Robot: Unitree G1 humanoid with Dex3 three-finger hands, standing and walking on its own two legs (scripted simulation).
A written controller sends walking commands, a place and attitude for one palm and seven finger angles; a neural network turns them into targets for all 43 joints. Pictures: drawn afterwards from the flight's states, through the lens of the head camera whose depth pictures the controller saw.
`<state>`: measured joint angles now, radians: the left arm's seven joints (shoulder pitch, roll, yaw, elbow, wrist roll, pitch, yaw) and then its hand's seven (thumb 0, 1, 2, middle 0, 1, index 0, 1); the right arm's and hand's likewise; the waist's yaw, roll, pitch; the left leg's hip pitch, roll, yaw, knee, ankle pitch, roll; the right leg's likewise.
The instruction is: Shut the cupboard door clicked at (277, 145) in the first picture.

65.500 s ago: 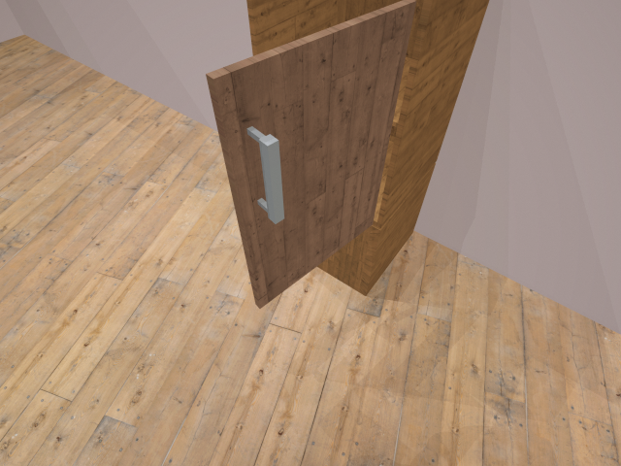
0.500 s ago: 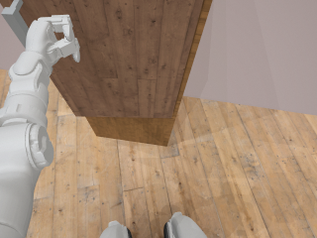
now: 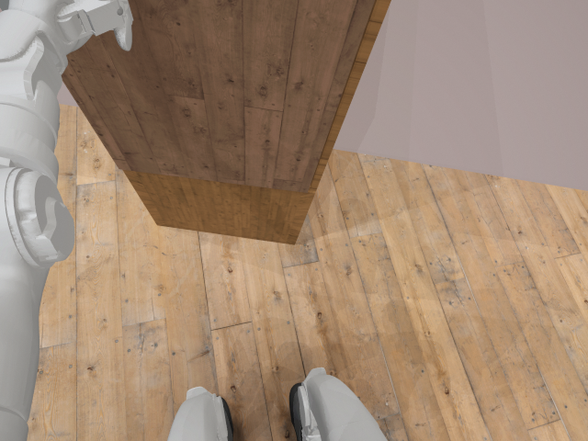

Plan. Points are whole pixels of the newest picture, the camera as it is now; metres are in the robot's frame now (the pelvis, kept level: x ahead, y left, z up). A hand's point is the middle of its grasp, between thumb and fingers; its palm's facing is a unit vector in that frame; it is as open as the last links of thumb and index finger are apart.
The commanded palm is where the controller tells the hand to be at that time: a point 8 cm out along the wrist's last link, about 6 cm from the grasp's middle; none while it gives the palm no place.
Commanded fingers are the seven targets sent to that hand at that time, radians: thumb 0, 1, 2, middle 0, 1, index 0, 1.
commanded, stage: push the door shut along its arc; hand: left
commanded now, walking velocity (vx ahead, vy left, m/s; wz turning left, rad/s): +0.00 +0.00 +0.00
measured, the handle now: out of the picture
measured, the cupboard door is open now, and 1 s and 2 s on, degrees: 2 0 0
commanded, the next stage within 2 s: pull the fist back off the door in 0.14 s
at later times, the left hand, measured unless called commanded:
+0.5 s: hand (137, 2) +0.60 +0.08 +0.15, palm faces +0.16 -0.99 -0.02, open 2.8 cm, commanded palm +0.60 +0.09 +0.14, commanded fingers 0.00 0.90 0.90 -1.30 -1.50 -1.30 -1.50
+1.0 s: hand (162, 34) +0.57 +0.06 +0.13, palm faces +0.08 -1.00 -0.01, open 3.1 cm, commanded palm +0.52 +0.10 +0.14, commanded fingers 0.00 0.90 0.90 -1.30 -1.50 -1.30 -1.50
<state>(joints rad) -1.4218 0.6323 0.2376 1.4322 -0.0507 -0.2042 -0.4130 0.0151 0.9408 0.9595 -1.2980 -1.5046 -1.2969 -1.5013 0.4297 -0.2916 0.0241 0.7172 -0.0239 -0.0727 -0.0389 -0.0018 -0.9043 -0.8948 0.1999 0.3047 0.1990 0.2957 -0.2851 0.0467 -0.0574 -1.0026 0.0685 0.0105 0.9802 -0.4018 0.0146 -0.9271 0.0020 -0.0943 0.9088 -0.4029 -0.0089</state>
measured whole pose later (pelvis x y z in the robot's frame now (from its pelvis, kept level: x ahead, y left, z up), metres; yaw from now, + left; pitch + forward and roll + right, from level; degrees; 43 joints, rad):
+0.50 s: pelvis -0.02 +0.00 -0.02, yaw +1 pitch +27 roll -5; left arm -1.53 0.46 0.31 1.48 0.14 -0.21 0.28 -0.02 0.80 1.02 -1.30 -1.50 -1.32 -1.50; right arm 0.48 -0.24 0.03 0.70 -0.12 -0.11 0.09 0.00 -0.90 -0.89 0.20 0.30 0.20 0.30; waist -0.33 0.06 -0.12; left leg -1.15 0.05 -0.02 1.06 -0.39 0.02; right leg -1.05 -0.01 -0.13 0.98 -0.40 -0.01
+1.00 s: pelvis +0.02 +0.00 +0.02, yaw -1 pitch +22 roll -2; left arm -1.12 0.30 0.33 1.23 0.04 -0.33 0.18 0.01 0.90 0.91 -1.30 -1.50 -1.30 -1.50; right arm 0.53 -0.26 -0.03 0.68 -0.08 -0.03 0.09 0.00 -0.91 -0.90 0.20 0.30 0.20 0.30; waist -0.24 0.06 -0.10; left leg -0.87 0.07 0.05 0.87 -0.38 0.02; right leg -0.82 0.00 -0.05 0.81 -0.38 0.00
